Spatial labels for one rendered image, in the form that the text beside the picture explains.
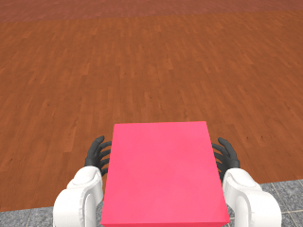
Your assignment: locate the left robot forearm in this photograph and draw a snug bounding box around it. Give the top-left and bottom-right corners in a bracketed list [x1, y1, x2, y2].
[53, 166, 104, 227]

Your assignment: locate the right robot forearm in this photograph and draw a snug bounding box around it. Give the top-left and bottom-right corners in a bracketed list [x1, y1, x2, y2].
[223, 167, 282, 227]

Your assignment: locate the robot right hand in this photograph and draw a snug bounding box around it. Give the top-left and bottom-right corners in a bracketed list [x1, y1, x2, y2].
[211, 137, 241, 183]

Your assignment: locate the robot left hand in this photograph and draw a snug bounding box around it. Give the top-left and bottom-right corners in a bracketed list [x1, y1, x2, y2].
[84, 135, 113, 177]

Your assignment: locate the carton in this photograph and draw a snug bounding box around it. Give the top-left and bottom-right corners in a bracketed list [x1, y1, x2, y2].
[100, 121, 230, 227]

